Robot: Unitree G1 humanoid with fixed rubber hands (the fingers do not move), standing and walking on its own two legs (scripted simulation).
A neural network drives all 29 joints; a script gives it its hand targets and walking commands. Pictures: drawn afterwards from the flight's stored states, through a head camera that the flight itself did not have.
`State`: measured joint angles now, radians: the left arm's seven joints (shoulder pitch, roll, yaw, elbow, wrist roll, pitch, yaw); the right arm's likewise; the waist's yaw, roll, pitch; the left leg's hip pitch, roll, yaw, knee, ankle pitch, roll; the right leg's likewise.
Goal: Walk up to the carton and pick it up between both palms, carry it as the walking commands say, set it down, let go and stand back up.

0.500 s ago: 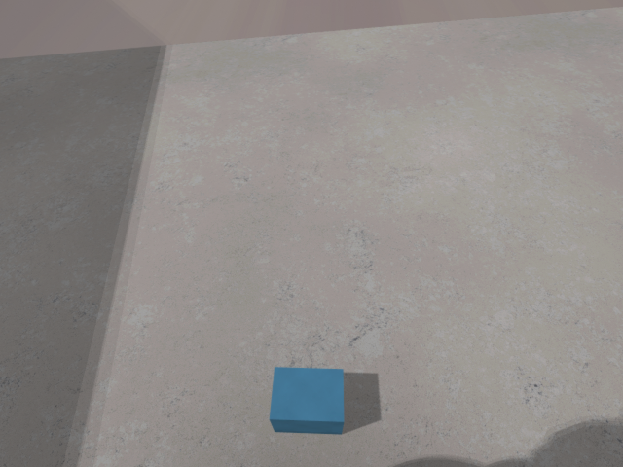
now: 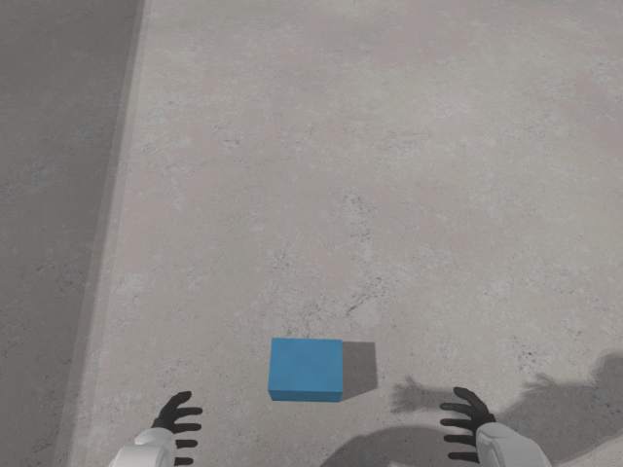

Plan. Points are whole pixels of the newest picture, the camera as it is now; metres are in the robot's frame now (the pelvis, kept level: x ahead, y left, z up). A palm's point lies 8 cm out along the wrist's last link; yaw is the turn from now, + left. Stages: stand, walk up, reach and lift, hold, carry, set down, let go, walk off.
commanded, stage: reach and lift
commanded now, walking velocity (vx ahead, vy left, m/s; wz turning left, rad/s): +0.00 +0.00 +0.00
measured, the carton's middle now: (306, 370) +0.41 +0.02 -0.68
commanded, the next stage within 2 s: none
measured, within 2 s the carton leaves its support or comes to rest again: neither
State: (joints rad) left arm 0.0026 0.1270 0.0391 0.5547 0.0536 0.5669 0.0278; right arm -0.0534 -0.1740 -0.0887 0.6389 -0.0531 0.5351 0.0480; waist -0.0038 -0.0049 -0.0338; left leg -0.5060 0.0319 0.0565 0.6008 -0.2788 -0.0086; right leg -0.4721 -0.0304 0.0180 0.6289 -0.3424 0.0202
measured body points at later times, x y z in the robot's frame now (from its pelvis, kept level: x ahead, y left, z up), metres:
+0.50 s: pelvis -0.08 -0.01 -0.06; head +0.09 -0.01 +0.35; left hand +0.21 +0.21 -0.18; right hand +0.23 -0.22 -0.18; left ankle +0.00 +0.13 -0.73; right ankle -0.03 -0.13 -0.73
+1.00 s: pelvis -0.09 +0.00 -0.10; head +0.18 +0.01 +0.26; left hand +0.37 +0.21 -0.21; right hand +0.38 -0.20 -0.21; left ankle +0.00 +0.13 -0.73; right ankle -0.03 -0.13 -0.72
